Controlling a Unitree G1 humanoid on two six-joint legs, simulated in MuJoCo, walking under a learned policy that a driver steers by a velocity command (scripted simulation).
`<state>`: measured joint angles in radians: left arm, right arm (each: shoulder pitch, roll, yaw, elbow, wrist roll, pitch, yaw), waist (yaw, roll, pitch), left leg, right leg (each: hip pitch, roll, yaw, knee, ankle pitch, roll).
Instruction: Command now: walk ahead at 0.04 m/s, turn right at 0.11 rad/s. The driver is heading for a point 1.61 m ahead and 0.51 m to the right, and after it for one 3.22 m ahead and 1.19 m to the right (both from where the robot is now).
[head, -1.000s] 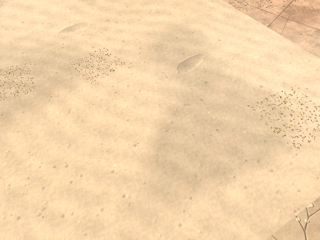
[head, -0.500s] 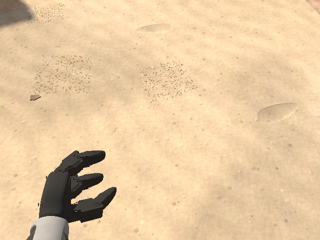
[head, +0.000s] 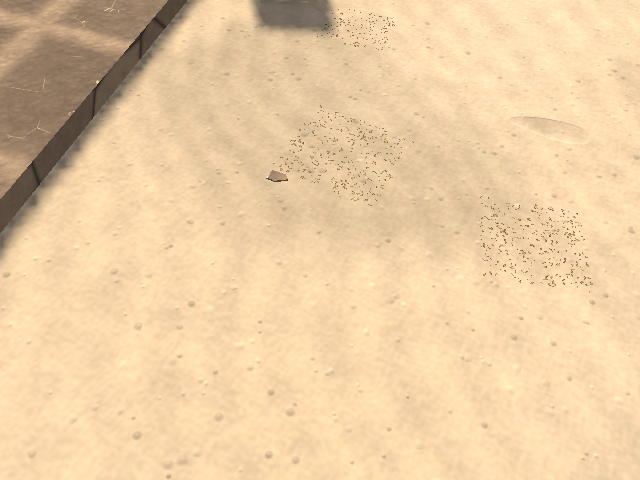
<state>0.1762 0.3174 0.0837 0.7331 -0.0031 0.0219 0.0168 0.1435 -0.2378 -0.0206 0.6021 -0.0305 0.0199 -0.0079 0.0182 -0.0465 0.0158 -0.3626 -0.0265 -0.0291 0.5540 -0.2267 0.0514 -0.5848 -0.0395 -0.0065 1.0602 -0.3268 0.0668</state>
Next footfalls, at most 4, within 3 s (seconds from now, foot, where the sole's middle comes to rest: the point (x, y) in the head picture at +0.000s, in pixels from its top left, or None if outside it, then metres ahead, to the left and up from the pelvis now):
0.26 right None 0.02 -0.14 -0.77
0.74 left None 0.19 0.01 -0.77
1.34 left None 0.20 0.08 -0.77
2.00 right None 0.38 -0.25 -0.77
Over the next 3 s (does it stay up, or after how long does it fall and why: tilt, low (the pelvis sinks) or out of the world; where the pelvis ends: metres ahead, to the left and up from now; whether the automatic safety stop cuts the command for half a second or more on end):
stays up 1.10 -0.56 -0.01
